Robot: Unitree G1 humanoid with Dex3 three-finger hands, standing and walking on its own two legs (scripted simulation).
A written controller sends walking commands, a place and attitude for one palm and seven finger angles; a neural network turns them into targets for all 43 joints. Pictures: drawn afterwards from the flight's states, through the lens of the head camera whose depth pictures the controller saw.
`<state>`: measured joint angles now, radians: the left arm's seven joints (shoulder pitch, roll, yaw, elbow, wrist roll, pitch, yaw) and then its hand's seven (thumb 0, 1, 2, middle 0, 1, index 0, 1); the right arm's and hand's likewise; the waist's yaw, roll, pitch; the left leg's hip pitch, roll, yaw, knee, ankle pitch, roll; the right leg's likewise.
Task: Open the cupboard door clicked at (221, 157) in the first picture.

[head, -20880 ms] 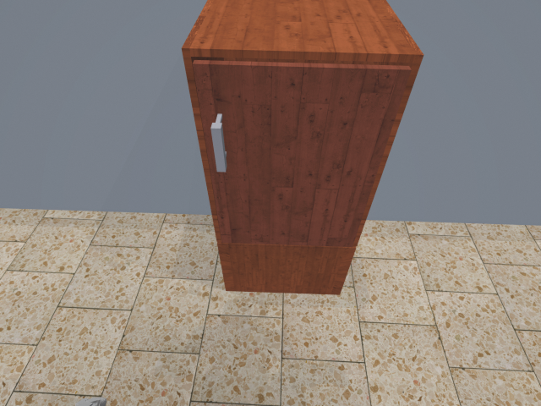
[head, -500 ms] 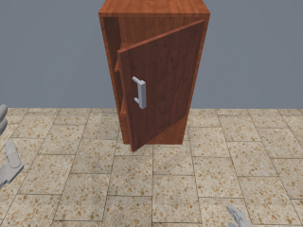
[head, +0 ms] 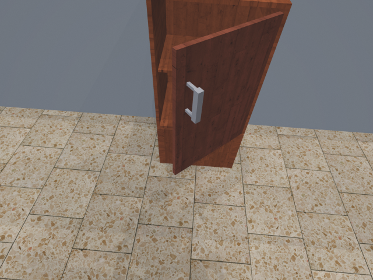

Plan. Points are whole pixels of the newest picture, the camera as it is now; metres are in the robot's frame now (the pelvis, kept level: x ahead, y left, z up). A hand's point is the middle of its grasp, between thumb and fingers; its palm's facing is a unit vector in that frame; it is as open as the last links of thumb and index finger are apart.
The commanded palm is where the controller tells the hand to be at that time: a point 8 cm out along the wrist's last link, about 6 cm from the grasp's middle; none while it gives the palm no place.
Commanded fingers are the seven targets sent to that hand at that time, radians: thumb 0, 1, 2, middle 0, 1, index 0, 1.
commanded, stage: let the arm hang, fingers relaxed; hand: left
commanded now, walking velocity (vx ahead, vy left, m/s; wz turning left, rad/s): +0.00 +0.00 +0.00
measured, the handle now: (193, 102) +0.59 +0.02 +0.02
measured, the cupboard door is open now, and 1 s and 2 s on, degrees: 41 41 41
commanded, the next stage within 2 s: look to check the result in 0.66 s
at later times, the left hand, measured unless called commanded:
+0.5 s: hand out of the picture +0.00 +0.18 -0.18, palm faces +0.02 -0.99 -0.17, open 7.4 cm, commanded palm none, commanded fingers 0.00 0.90 0.90 -0.20 -0.30 -0.20 -0.30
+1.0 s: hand out of the picture -0.01 +0.16 -0.18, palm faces +0.02 -0.99 -0.17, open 7.4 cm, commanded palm none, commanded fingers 0.00 0.90 0.90 -0.20 -0.30 -0.20 -0.30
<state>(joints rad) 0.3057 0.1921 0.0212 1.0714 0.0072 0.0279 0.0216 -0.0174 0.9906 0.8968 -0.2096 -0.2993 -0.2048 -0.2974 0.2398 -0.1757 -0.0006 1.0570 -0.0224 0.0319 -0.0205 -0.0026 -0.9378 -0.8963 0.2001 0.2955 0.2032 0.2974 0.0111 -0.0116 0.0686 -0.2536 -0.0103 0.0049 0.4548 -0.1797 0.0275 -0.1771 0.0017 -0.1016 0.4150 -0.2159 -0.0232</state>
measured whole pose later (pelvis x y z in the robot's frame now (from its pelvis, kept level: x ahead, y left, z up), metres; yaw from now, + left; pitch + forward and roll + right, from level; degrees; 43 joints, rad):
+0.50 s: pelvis +0.00 +0.02 +0.00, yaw -1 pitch -2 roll +0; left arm 0.28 0.11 0.01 1.15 0.01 0.00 0.04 0.01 0.91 0.90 -0.20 -0.30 -0.20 -0.30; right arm 0.29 -0.11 0.00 1.15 -0.02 0.01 -0.03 0.01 -0.91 -0.90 0.20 0.30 0.20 0.30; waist -0.01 0.01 0.03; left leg -0.22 -0.05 0.04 0.40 -0.16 0.06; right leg -0.18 -0.04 -0.07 0.43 -0.22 0.01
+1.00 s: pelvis +0.01 +0.01 +0.00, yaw -1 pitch -2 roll +0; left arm 0.30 0.11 0.01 1.16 0.00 0.00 0.04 0.01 0.91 0.90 -0.20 -0.30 -0.20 -0.30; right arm 0.29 -0.12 0.00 1.15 -0.02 0.00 -0.03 0.00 -0.91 -0.90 0.20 0.29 0.20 0.30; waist -0.01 0.01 0.05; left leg -0.21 -0.03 0.04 0.41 -0.17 0.04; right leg -0.17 -0.02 -0.07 0.42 -0.23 -0.01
